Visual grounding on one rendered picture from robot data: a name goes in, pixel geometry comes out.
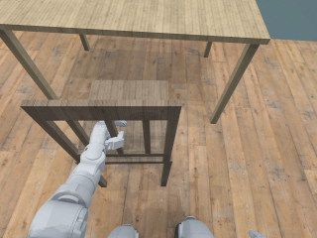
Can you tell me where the left robot upper arm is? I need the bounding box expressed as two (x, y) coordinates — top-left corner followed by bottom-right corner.
(21, 199), (89, 238)

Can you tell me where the chair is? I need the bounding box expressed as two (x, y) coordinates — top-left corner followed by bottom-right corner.
(20, 80), (182, 187)

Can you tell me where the robot left hand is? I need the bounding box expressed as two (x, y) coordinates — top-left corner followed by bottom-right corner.
(89, 120), (128, 151)

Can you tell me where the robot right shin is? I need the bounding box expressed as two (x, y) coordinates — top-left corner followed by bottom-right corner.
(183, 216), (195, 222)

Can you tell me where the left robot forearm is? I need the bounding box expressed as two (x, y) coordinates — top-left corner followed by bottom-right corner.
(28, 143), (106, 237)

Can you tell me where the table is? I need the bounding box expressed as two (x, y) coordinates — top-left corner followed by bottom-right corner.
(0, 0), (270, 124)

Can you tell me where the robot right thigh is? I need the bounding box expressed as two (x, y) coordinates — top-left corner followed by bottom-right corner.
(178, 219), (214, 238)

